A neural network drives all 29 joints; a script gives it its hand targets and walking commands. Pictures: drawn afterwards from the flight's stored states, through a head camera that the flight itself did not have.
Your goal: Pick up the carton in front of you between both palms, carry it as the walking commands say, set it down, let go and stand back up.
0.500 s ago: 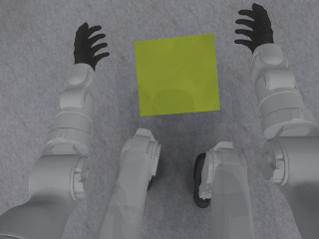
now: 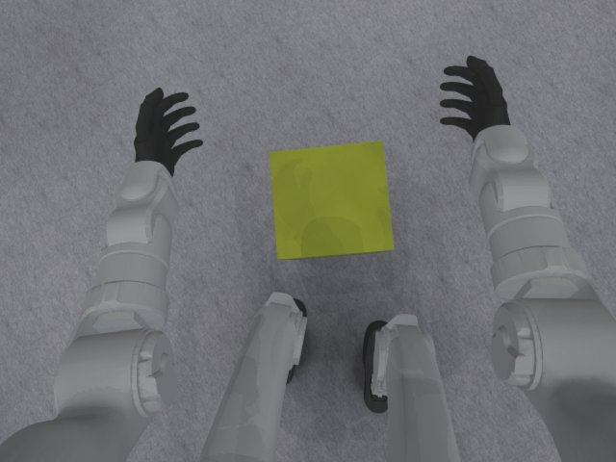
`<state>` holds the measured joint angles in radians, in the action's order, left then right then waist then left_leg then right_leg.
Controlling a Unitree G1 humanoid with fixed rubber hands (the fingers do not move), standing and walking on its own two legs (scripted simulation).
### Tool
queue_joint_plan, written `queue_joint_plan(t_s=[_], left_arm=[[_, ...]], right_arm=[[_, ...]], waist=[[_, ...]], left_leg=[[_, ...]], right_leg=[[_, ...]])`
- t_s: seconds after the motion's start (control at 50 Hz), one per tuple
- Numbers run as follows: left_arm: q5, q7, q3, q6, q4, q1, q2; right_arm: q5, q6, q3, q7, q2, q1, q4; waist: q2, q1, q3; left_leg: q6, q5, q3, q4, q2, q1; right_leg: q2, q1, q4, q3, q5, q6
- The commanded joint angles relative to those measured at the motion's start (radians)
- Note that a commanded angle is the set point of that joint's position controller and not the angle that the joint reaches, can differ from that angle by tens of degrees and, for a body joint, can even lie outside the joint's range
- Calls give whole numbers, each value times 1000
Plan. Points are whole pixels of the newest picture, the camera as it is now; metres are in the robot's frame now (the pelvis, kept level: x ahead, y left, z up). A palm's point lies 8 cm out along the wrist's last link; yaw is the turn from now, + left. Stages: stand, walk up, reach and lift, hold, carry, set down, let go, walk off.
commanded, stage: set down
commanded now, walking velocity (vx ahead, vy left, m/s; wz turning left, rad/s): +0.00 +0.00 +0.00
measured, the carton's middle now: (331, 209) +0.45 +0.05 -0.46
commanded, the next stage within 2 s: let go in 0.10 s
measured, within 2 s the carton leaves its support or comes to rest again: neither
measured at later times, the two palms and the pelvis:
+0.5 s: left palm (66, 201) +0.36 +0.26 +0.03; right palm (581, 212) +0.40 -0.17 +0.02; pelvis +0.06 +0.02 +0.13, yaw -1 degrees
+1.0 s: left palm out of the picture +0.26 +0.23 +0.13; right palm out of the picture +0.28 -0.23 +0.12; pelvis +0.11 +0.00 +0.20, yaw +0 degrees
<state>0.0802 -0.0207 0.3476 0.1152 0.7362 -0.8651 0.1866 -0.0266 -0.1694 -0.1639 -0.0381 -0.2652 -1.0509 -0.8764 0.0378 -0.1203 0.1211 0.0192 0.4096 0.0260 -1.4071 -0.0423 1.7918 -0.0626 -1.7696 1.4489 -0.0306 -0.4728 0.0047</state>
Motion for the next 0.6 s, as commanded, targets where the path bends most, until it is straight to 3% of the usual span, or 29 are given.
queue_joint_plan(t_s=[0.0, 0.06, 0.16, 0.24, 0.34, 0.46, 0.58], left_arm=[[-20, 11, 29, -32, -106, -128, 125], [-28, 21, 32, -38, -97, -105, 116], [-64, 53, 18, -51, -95, -11, 103], [-107, 88, -11, -59, -140, 159, 123], [-126, 121, -89, -76, -236, 341, 145], [-87, 128, -169, -99, -252, 538, 126], [-53, 107, -239, -127, -281, 793, 90]], right_arm=[[-9, 30, -14, 5, -70, -209, 110], [-14, 36, -16, 9, -59, -184, 100], [-55, 46, -44, -5, -24, -46, 105], [-88, 51, -50, -42, 33, 156, 205], [-74, 77, -22, -70, 69, 364, 368], [-45, 119, 13, -37, 66, 550, 400], [-36, 163, 16, -3, 43, 838, 371]], waist=[[72, -44, 910], [75, -42, 889], [53, -11, 894], [32, -1, 928], [-12, 2, 780], [-36, 22, 517], [-82, 40, 414]], left_leg=[[32, -360, -101, 196, -22, -551], [30, -381, -93, 254, -19, -588], [29, -418, -86, 344, -18, -706], [18, -464, -79, 420, -22, -866], [-1, -476, -44, 519, -7, -1087], [-4, -442, 5, 637, 21, -1272], [6, -662, 50, 718, 39, -1534]], right_leg=[[-23, 642, -224, 22, 286, -26], [-20, 687, -281, 15, 316, -28], [-16, 781, -380, 6, 375, -33], [-15, 921, -464, -3, 453, -41], [-10, 976, -584, 4, 403, -39], [-2, 983, -702, 19, 288, -26], [-9, 1045, -788, 25, 342, -16]])
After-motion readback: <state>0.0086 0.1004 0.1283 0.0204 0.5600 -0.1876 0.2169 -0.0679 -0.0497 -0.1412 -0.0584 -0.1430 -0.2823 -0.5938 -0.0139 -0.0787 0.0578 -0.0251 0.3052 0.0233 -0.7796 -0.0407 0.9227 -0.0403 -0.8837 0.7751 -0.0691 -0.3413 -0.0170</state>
